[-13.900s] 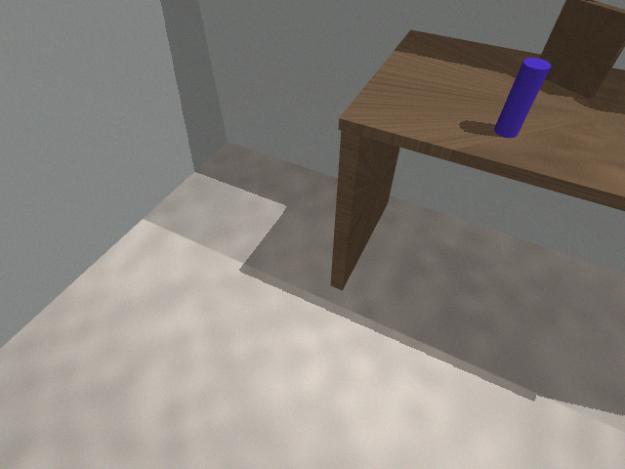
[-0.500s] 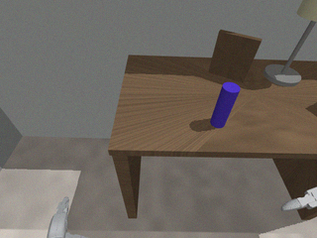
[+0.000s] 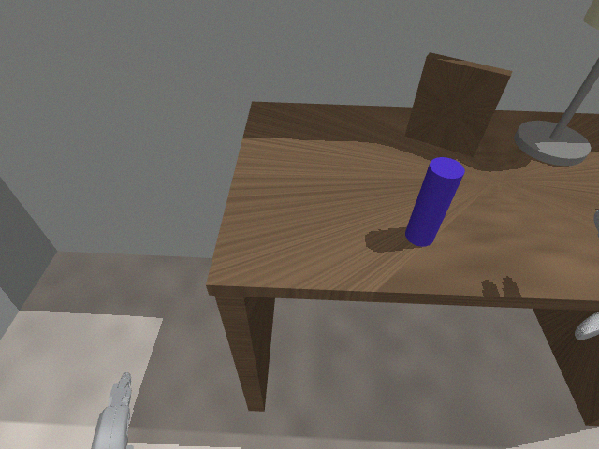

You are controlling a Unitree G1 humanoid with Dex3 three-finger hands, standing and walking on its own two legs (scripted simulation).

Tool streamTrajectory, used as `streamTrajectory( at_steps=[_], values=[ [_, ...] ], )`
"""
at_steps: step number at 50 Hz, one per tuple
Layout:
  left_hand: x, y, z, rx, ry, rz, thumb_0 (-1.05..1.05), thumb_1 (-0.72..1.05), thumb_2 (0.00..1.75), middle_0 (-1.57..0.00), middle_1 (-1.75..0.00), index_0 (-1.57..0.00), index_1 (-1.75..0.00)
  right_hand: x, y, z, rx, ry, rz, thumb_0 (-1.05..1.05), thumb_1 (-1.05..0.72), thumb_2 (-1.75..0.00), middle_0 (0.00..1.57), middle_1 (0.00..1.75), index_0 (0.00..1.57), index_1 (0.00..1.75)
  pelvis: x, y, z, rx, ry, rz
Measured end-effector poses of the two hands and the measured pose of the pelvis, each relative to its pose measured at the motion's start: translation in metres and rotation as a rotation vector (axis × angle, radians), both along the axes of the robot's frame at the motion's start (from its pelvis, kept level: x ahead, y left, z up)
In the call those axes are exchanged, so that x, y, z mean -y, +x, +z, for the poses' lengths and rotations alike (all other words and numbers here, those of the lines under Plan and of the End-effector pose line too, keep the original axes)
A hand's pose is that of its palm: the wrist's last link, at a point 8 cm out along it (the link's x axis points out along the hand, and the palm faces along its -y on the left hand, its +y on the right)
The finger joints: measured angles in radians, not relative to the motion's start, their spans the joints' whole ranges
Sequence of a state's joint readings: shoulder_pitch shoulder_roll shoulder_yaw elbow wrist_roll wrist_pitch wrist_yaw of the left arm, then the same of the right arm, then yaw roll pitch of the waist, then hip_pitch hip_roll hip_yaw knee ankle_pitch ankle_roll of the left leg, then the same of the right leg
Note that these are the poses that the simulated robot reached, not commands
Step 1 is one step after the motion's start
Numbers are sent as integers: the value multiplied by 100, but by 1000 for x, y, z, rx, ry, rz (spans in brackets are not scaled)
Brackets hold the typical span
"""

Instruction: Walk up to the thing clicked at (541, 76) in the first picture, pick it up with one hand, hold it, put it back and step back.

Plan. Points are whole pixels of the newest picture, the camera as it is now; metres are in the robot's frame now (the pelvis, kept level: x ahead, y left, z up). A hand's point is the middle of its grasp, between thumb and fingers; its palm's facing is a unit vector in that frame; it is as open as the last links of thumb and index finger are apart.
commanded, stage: go down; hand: right
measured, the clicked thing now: (431, 205) +0.47 -0.19 +0.07
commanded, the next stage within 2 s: none
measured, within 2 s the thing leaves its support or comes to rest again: neither
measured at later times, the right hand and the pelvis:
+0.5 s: hand out of the picture +0.34 -0.34 +0.16, palm faces +0.14 +0.99 +0.00, open 17.6 cm; pelvis -0.01 +0.00 -0.01, yaw +0 degrees
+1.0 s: hand out of the picture +0.37 -0.36 +0.16, palm faces +0.14 +0.99 +0.00, open 17.7 cm; pelvis +0.00 +0.00 -0.01, yaw +0 degrees
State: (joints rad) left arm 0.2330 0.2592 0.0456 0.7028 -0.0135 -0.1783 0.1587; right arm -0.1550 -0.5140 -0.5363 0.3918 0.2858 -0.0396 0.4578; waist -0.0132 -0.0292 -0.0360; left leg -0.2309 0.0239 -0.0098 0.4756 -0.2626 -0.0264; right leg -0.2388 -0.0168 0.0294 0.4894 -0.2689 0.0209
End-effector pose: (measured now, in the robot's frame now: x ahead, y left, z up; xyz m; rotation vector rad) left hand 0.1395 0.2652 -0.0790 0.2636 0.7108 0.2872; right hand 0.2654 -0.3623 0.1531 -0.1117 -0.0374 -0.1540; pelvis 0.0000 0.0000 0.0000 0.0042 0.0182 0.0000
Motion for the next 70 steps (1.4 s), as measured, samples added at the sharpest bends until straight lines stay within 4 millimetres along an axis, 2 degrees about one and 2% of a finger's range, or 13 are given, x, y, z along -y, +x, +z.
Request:
streamTrajectory(
  at_steps=[7, 14, 26, 37, 47, 59, 70],
  values=[
    [6, 3, 0, 6, 6, -17, -1, -53, 5, -5, -5, -5, -5, 8, 2, -1, 0, 42, -12, -1, 58, -5, 4, 5, 5, 5, 0, -2, -1, -5, 5, -7],
    [10, 5, 5, 50, 12, -34, -1, -53, 5, -5, -5, -6, -5, 19, 21, 7, -23, 99, 7, -1, 58, -5, 3, 6, 4, 5, -2, -6, -2, -21, 4, -13],
    [-2, -22, -3, -8, 42, -22, -1, -52, 5, -5, -5, -6, -5, 31, 51, 7, -62, 115, 7, -1, 58, -6, 3, 6, 4, 5, -4, -10, -6, -72, 7, 1],
    [3, -8, 7, 42, 61, -34, -1, -53, 5, -5, -5, -5, -5, 41, 66, 7, -59, 115, 6, -1, 58, -5, 3, 5, 4, 5, -3, -5, -8, -103, 13, 1],
    [8, -7, 2, 17, 60, -35, -1, -53, 6, -5, -5, -5, -5, 50, 76, 6, -59, 110, 8, -1, 59, -5, 3, 5, 4, 5, 1, 1, -11, -121, 18, 1],
    [10, 0, 5, 33, 66, -39, -1, -53, 6, -5, -5, -5, -5, 54, 85, 3, -62, 121, 4, -1, 59, -5, 4, 5, 4, 5, 4, 7, -12, -139, 23, 3],
    [7, -2, 4, 19, 77, -40, -1, -53, 6, -5, -5, -5, -5, 60, 91, 7, -54, 125, -11, -1, 59, -5, 3, 5, 4, 5, 2, 5, -14, -149, 26, 0]
  ],
)
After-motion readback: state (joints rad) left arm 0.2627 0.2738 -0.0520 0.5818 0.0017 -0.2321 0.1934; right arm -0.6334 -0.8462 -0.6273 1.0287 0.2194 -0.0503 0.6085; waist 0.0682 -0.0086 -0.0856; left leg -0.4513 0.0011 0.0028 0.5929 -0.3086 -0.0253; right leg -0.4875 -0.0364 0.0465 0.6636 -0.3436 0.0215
